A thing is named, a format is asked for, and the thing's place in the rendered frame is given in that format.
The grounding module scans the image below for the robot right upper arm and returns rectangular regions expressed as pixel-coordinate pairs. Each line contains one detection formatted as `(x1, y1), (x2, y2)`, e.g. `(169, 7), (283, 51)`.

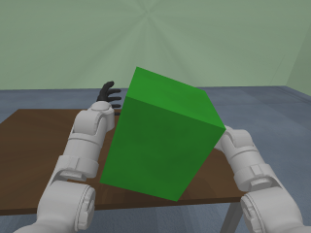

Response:
(240, 186), (311, 233)

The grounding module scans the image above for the right robot forearm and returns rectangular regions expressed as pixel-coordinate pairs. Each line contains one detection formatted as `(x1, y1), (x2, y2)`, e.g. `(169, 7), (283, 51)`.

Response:
(214, 125), (303, 223)

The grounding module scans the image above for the robot left upper arm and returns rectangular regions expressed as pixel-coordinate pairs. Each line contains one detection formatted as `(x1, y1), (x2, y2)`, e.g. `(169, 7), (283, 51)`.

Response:
(14, 180), (96, 233)

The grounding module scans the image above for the carton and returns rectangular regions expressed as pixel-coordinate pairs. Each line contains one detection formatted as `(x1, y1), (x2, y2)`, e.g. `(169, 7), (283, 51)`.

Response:
(100, 67), (226, 202)

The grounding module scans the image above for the left robot forearm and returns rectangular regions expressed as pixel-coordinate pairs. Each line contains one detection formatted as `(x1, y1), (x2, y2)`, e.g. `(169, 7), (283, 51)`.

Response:
(36, 101), (115, 219)

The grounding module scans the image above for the left robot hand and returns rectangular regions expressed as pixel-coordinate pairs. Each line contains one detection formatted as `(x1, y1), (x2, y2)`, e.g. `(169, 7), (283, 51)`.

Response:
(96, 81), (121, 116)

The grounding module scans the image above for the table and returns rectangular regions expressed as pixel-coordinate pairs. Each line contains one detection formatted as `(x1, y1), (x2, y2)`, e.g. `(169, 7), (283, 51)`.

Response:
(0, 109), (249, 233)

